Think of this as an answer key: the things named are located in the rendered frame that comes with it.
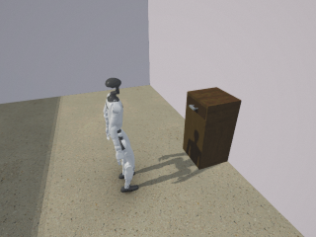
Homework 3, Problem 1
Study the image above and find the robot head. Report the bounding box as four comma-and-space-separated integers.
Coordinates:
105, 77, 121, 103

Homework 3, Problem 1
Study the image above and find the robot left forearm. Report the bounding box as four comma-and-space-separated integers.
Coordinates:
104, 114, 110, 128

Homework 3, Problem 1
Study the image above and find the robot right upper arm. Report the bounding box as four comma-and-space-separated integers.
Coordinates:
109, 103, 121, 131

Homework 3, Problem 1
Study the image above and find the robot left upper arm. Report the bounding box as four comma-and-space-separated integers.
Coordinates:
103, 93, 110, 116

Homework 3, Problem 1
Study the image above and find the robot left hand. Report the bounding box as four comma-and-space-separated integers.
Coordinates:
106, 128, 111, 140

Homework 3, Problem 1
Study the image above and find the handle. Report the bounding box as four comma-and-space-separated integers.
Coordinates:
189, 105, 198, 111

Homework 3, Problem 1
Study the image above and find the drawer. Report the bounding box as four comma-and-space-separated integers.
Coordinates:
187, 95, 207, 119

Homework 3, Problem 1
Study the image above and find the robot right hand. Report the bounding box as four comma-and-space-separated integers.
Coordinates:
116, 151, 126, 165

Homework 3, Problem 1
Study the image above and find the cabinet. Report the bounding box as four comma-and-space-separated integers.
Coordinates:
183, 87, 242, 170

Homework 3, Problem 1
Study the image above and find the robot right forearm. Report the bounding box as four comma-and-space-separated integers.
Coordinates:
110, 127, 122, 152

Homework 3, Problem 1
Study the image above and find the humanoid robot torso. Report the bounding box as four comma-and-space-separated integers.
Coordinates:
106, 98, 123, 140

